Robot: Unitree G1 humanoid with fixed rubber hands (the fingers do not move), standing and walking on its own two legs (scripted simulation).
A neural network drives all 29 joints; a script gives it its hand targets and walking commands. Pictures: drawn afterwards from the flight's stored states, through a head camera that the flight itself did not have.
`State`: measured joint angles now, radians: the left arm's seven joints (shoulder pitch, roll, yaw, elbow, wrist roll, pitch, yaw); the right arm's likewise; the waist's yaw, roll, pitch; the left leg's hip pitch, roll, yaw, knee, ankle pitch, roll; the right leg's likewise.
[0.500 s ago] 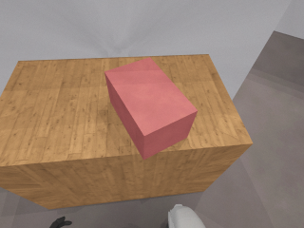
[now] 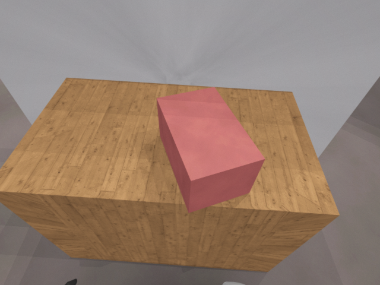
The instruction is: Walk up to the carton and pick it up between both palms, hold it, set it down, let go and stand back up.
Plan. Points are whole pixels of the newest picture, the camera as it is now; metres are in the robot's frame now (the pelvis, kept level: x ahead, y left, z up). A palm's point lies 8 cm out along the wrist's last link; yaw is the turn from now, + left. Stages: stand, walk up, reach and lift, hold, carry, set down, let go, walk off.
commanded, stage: walk up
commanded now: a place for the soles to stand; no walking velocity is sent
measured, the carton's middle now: (202, 145) +0.47 -0.04 -0.02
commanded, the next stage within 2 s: reach and lift in 1.50 s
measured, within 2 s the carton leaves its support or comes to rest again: neither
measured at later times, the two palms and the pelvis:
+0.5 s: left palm out of the picture +0.11 +0.27 -0.09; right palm out of the picture +0.11 -0.26 -0.10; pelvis +0.02 +0.00 +0.01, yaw +0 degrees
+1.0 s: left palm out of the picture +0.09 +0.31 -0.09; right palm out of the picture +0.10 -0.25 -0.09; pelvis +0.01 +0.02 +0.00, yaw +0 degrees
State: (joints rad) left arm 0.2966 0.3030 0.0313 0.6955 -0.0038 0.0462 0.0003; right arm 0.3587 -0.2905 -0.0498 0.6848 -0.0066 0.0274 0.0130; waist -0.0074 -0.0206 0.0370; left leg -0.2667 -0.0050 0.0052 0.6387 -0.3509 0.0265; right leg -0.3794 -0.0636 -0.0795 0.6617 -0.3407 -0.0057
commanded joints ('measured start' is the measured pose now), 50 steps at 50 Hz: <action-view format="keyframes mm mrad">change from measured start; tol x8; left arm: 1 -6 107 27 -100 12 -56 3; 43 25 205 48 -87 26 -56 35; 50 17 105 25 -100 15 -47 29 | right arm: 1 -85 -144 -20 -97 2 -33 -3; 50 -87 -193 -24 -103 0 -12 27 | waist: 1 34 95 19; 4 0 78 -120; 14 1 -5 4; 38 14 45 -18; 44 -7 -85 -27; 50 9 101 14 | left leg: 1 -139 135 -159 -245 108 48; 3 -35 113 -126 -170 206 25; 6 21 93 -121 -184 62 31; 28 -3 93 -113 -193 218 18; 37 -19 90 -103 -209 151 20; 43 -37 43 -59 -70 75 4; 50 -72 150 -193 -287 149 87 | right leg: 1 163 -10 66 -123 194 -23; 3 188 -67 133 -169 228 -39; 6 104 -83 168 -211 58 -46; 30 175 -74 118 -183 252 -38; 42 126 -186 254 -283 72 -117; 50 122 21 20 -71 57 -11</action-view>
